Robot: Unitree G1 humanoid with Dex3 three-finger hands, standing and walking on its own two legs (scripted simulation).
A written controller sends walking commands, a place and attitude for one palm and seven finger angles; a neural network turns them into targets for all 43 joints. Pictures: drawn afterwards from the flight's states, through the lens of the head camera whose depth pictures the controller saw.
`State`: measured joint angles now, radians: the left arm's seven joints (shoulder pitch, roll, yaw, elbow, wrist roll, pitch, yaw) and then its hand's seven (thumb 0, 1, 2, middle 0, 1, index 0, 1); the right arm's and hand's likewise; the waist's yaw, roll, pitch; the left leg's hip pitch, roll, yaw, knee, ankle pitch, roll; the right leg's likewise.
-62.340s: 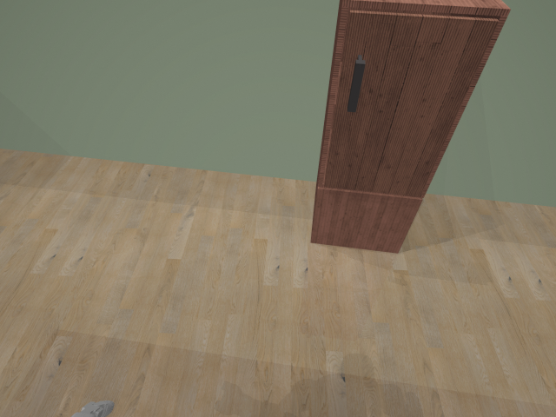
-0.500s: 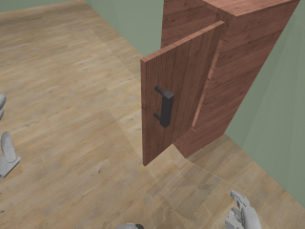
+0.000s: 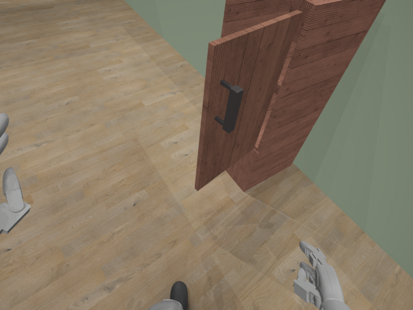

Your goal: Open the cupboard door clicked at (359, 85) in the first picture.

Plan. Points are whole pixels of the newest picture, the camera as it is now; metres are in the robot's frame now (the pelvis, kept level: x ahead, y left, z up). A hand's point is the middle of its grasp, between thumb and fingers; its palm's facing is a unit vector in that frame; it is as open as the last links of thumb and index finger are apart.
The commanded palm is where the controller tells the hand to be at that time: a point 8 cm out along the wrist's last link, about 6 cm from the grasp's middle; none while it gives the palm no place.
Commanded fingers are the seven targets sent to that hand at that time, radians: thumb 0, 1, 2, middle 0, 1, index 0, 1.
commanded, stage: stop stepping back and stand still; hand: left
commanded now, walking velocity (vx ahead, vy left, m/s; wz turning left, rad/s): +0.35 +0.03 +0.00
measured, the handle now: (226, 106) +0.60 -0.01 +0.04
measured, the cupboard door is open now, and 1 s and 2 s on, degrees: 100 100 100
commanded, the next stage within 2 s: let the arm hang, fingers relaxed in 1.96 s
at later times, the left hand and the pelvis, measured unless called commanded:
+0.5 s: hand (8, 307) +0.10 +0.22 +0.18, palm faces +0.25 -0.78 -0.58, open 7.4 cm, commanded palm +0.06 +0.28 +0.19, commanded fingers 0.00 0.90 0.90 -0.20 -0.30 -0.20 -0.30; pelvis -0.11 +0.00 +0.00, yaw -5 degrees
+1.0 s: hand out of the picture +0.13 +0.26 +0.18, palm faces +0.41 -0.78 -0.48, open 7.4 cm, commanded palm +0.07 +0.30 +0.19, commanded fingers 0.00 0.90 0.90 -0.20 -0.30 -0.20 -0.30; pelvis -0.09 +0.01 +0.01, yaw -4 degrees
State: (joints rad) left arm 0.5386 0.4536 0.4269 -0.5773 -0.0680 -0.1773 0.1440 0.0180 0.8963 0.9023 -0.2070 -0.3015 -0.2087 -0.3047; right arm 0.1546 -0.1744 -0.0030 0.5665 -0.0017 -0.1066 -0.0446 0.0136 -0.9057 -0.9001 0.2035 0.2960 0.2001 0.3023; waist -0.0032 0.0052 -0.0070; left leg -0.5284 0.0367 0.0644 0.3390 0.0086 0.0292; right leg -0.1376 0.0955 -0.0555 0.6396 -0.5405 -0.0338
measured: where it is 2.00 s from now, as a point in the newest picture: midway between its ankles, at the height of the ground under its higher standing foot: outside the picture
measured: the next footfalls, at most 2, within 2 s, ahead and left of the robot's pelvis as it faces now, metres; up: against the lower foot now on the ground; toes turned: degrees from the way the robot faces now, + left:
right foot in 0.04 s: -0.11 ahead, -0.10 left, +0.00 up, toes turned -2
left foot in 0.18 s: +0.07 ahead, +0.10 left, +0.00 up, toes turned -2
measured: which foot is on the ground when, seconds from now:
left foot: down 0.00-0.02, up 0.04-0.16, down 0.18-0.46, up 0.48-0.88, down 0.90-1.00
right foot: up 0.00-0.02, down 0.04-0.20, up 0.22-0.46, down 0.48-1.00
